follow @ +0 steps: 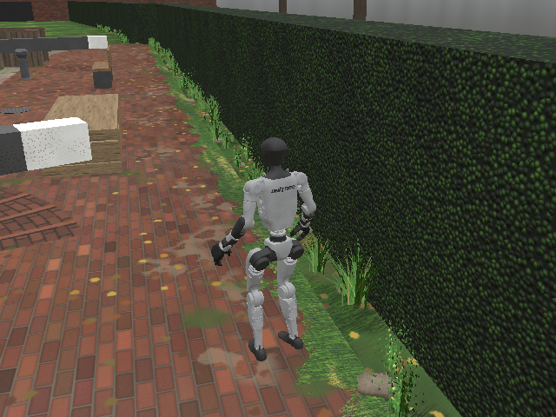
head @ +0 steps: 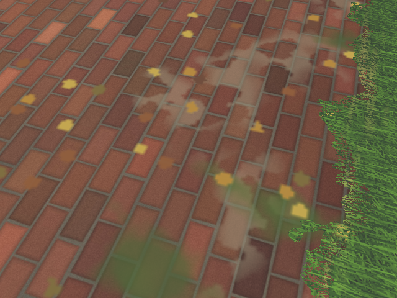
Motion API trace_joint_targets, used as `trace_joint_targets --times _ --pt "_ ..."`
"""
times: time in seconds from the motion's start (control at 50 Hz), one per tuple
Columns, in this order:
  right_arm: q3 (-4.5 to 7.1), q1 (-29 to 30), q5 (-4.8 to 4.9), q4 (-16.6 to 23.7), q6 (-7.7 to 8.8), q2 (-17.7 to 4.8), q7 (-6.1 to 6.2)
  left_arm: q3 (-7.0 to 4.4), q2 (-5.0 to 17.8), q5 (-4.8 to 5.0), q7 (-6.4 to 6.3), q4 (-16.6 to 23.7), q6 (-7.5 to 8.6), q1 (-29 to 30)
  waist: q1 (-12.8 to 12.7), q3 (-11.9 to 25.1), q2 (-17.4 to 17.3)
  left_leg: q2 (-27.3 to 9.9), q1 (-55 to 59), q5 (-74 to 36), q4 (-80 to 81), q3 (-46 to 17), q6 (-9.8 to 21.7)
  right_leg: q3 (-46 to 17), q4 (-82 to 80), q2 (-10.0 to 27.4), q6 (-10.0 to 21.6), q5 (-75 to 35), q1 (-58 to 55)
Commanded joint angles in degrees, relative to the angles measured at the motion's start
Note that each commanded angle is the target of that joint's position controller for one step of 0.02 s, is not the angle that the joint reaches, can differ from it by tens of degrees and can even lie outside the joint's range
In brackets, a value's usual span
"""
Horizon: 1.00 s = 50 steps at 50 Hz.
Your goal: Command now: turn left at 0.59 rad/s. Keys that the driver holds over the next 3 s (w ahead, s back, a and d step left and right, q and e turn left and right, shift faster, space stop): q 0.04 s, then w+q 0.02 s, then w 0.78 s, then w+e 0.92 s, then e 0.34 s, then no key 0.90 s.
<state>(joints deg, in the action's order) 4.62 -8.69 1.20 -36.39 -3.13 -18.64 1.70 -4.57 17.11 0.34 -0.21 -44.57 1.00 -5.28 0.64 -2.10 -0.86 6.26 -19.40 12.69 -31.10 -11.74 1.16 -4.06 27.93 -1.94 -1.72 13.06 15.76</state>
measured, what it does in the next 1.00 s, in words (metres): walks ahead: left foot, then right foot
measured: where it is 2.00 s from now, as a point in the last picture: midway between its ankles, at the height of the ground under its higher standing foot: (196, 191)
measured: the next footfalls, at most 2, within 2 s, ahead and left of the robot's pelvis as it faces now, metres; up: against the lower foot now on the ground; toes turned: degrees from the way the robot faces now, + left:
left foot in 0.40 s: +0.08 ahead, +0.15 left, +0.00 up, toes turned +8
right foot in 0.88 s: +0.47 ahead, -0.02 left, +0.00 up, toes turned +6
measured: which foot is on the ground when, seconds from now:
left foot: down 0.00-0.00, up 0.02-0.38, down 0.40-0.90, up 0.92-1.00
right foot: down 0.00-0.40, up 0.42-0.86, down 0.88-1.00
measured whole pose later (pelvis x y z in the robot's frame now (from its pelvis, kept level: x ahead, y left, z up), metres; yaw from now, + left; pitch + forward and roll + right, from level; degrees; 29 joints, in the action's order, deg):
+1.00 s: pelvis +0.35 +0.04 -0.01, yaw +6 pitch +1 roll +0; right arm 2.2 -19.7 1.0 -45.1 4.8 -16.7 0.2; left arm -2.7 16.7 0.5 2.5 -42.8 4.2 -8.0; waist 0.9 -3.3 -0.8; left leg -1.1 -18.4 22.9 -67.4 -2.7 0.8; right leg 1.5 29.1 -3.9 4.5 7.8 22.8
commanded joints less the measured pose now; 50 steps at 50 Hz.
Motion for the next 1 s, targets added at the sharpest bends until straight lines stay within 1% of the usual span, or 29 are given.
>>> trace_joint_targets --times 0.02,0.04,0.06,0.1,0.12,0.2,0.26,0.32,0.34,0.38,0.4,0.42,0.44,0.46,0.48,0.52,0.6,0.68,0.74,0.8,0.84,0.86,0.88,0.9,0.92,0.94,0.96,0.98,1.0 --pt "1.20 -1.6 0.03 5.2 0.76 -4.1 0.24 -3.50 14.2 -1.66 -0.58 2.9 0.15 -2.8 1.8 6.9 13.9 1.2 -10.9 17.3 -12.7 0.1 1.0 -19.2 -10.4 20.0 10.7 -20.1 -13.4" --pt "2.71 -1.9 -0.77 4.9 1.35 -9.1 0.13 -2.92 11.7 -2.97 -0.50 3.8 0.37 -2.7 0.1 6.8 14.8 -0.6 -13.3 25.1 -26.9 2.3 -2.0 -25.1 -11.2 26.8 18.4 -24.2 -9.3" --pt "3.81 -3.3 -0.42 3.6 1.30 -11.9 -0.14 -2.00 8.8 -2.41 -0.84 4.7 0.56 -0.6 1.0 6.3 10.1 -3.1 -14.0 20.2 -33.1 2.0 -2.8 -20.4 -11.6 24.3 17.5 -16.3 -8.7" --pt "3.36 -3.3 -0.42 1.9 0.38 -9.0 0.01 -1.03 6.0 -0.25 -1.19 4.3 0.51 -0.2 0.2 3.7 9.3 -4.4 -18.0 11.4 -35.3 3.6 -3.9 -13.5 -13.7 16.5 12.3 5.6 -10.0" --pt "2.72 -2.4 -0.40 2.2 0.40 -7.1 -0.26 -0.71 6.0 0.26 -1.41 3.8 0.60 -1.7 -0.9 2.6 9.8 -4.7 -20.0 9.5 -35.5 4.0 -4.4 -13.1 -14.8 16.1 12.4 9.5 -10.9" --pt "1.11 2.5 -0.19 3.6 2.44 -3.7 -1.15 -0.82 7.5 -0.19 -1.38 2.3 1.33 -8.0 -4.7 1.6 9.8 -5.8 -19.3 7.2 -23.7 7.4 -4.7 -11.2 -18.2 15.8 13.1 13.1 -14.7" --pt "0.04 3.5 -0.54 3.5 3.80 -2.0 -1.78 -1.18 9.4 0.44 -0.69 1.7 1.90 -8.3 -4.9 0.4 10.3 -7.4 -11.2 7.5 -12.3 11.3 -3.6 -7.8 -19.2 15.8 13.0 9.3 -10.9" --pt "-0.10 2.5 -0.10 3.0 4.66 -2.7 -2.30 -1.60 11.3 1.34 0.37 0.6 2.05 -9.8 -4.2 -1.2 10.3 -6.6 -1.8 7.8 -3.1 14.0 -1.7 -6.1 -18.6 16.1 13.6 8.5 -5.5" --pt "-0.03 0.6 0.11 2.3 4.82 -2.8 -2.39 -1.56 11.5 1.81 0.75 0.3 1.93 -9.4 -2.7 -1.1 9.4 -6.1 2.6 4.5 1.4 14.8 -0.8 -5.6 -17.5 16.2 13.3 8.6 -3.4" --pt "0.68 -7.1 0.43 -0.8 4.70 -3.8 -2.04 -0.58 9.1 1.85 1.36 -0.3 2.01 -9.2 1.5 1.2 7.1 -4.9 17.0 0.3 6.9 15.4 1.0 -3.3 -11.8 14.7 11.3 6.2 3.6" --pt "1.50 -14.0 0.63 -2.4 4.58 -5.7 -1.45 0.73 5.6 1.00 1.74 -0.1 2.44 -7.8 5.0 4.6 4.2 -8.9 27.0 0.9 7.8 10.0 2.6 0.6 -2.3 11.6 8.3 4.7 9.0" --pt "2.58 -20.0 -0.32 -2.8 4.47 -11.6 -0.69 2.46 0.3 -0.68 2.13 2.8 3.31 -5.7 6.2 8.8 -11.1 -23.2 36.8 4.5 12.7 -11.2 8.2 8.0 19.9 4.8 3.2 13.1 21.9" --pt "3.07 -20.3 -1.02 -2.4 5.54 -13.8 -1.44 1.26 4.1 0.70 1.35 4.5 4.37 -5.1 6.2 7.5 -13.1 -29.6 32.0 13.9 18.1 -26.5 15.7 3.8 32.3 2.4 2.5 20.3 30.2" --pt "1.64 -16.6 -0.85 -1.9 6.56 -9.2 -1.95 0.18 7.9 1.79 1.25 4.1 4.70 -5.1 4.7 2.4 -8.7 -27.9 28.7 19.3 19.4 -23.0 15.6 1.2 37.3 6.2 3.3 16.6 33.6" --pt "0.70 -14.1 -0.93 -1.6 7.26 -6.2 -2.20 0.04 8.1 2.12 1.49 3.5 4.86 -5.2 3.5 -0.6 -8.5 -24.5 25.9 19.1 20.4 -17.1 13.8 1.0 37.4 7.8 4.1 10.8 34.1" --pt "-0.01 -10.6 -0.98 -1.4 7.57 -4.5 -2.39 -0.09 7.3 0.68 1.64 2.8 4.93 -4.7 1.7 -2.9 -6.3 -20.9 21.8 7.4 22.4 -9.3 11.6 1.2 33.7 9.6 3.7 3.2 32.3" --pt "0.15 -11.3 -0.99 -2.2 7.79 -4.9 -1.78 0.72 4.1 0.17 2.26 3.3 4.28 -2.8 0.9 -1.7 -3.9 -18.0 19.1 -12.1 23.9 0.3 11.2 3.1 25.6 8.8 1.0 -6.8 29.4" --pt "0.44 -13.9 -0.70 -4.2 7.74 -6.2 -1.18 1.98 1.8 0.41 2.77 6.1 4.33 5.2 3.0 -3.3 -3.9 -16.3 15.1 -13.5 25.2 5.9 10.0 5.0 10.4 6.2 0.2 -16.9 23.1" --pt "0.67 -16.6 -0.28 -6.2 7.66 -7.0 -1.07 2.19 2.2 0.79 3.60 7.9 4.62 9.5 3.8 -4.9 -3.5 -18.3 17.0 -13.0 25.0 6.1 9.7 4.7 4.5 5.0 1.6 -19.3 21.1" --pt "0.98 -17.0 0.11 -7.7 7.02 -7.5 -0.85 1.83 3.6 0.68 4.36 8.8 5.01 10.1 2.2 -4.2 -3.7 -20.6 23.3 -20.7 21.1 6.3 8.4 4.3 1.2 4.3 4.2 -15.2 20.3" --pt "1.34 -16.5 -0.23 -8.0 6.35 -8.9 -0.59 0.82 5.8 0.41 4.01 7.9 4.86 5.6 -0.6 0.5 -5.7 -20.3 26.2 -39.9 13.6 7.0 7.1 6.6 1.7 1.3 6.2 -10.1 12.5" --pt "1.21 -15.3 -0.54 -7.9 5.74 -9.0 -0.37 -0.36 7.9 0.47 3.51 5.8 4.60 -2.2 -5.0 5.9 -6.0 -18.4 25.8 -49.3 4.0 9.6 5.8 8.8 1.1 -0.8 8.1 -10.0 2.7" --pt "0.66 -15.8 -1.05 -7.4 5.51 -8.1 0.03 -1.34 10.3 0.47 2.83 3.5 4.18 -11.1 -8.6 12.4 -4.9 -16.3 17.6 -45.3 -8.8 11.3 3.8 5.8 3.2 2.0 10.3 -11.5 -13.0" --pt "-1.19 -23.0 -1.56 -5.7 6.37 -1.8 -0.57 -2.77 16.0 -0.62 2.43 2.8 3.74 -18.2 -6.4 22.5 8.0 -8.9 -6.1 -20.9 -33.0 13.0 -0.5 -20.4 3.5 17.4 20.0 -3.1 -37.6" --pt "-1.85 -22.2 -1.72 -6.7 7.82 -1.2 -0.97 -1.82 12.5 0.79 2.83 1.9 3.68 -19.0 -6.6 27.9 14.4 -2.3 -15.4 18.1 -43.8 6.4 -1.6 -41.3 -8.2 22.1 23.0 5.3 -41.9" --pt "-0.54 -15.8 0.32 -4.7 9.07 -5.9 -1.64 -0.93 10.0 1.08 2.62 2.4 3.53 -15.0 -6.8 18.5 11.3 -5.9 -22.2 16.9 -47.9 3.9 -0.8 -36.6 -10.9 20.6 20.2 10.6 -35.8" --pt "-0.77 -10.7 1.16 -3.1 9.95 -6.3 -1.83 -0.65 8.8 0.70 2.32 3.4 3.39 -11.2 -5.9 11.2 6.4 -8.6 -22.9 12.6 -45.8 5.4 0.1 -29.1 -12.1 18.5 18.5 8.4 -26.6" --pt "-0.82 -8.1 0.30 -2.5 10.39 -5.8 -1.62 -0.38 7.9 0.14 2.22 3.8 3.46 -8.3 -3.9 5.7 2.1 -10.7 -21.7 8.8 -41.1 6.5 0.2 -23.6 -13.6 16.4 17.9 2.8 -17.2" --pt "-0.45 -8.5 -0.72 -2.7 10.17 -5.8 -1.33 0.00 6.6 -0.62 2.12 4.4 3.77 -6.6 -1.6 4.2 2.2 -12.5 -17.8 6.0 -37.2 6.1 0.1 -20.0 -14.9 14.4 17.2 -2.3 -11.2"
